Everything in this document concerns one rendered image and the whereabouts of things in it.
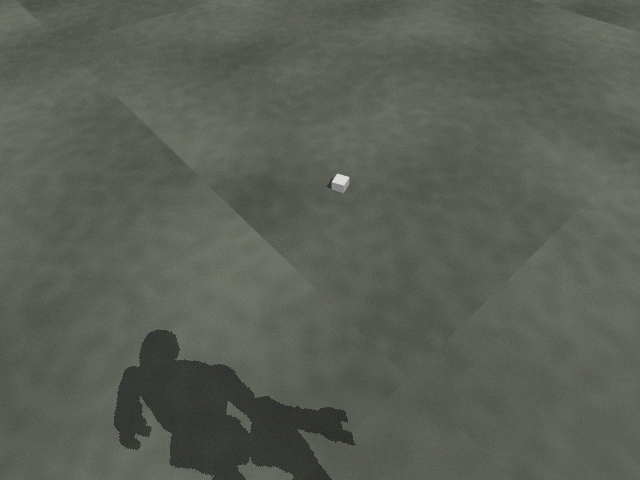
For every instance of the small box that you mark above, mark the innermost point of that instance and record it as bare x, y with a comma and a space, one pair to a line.
340, 183

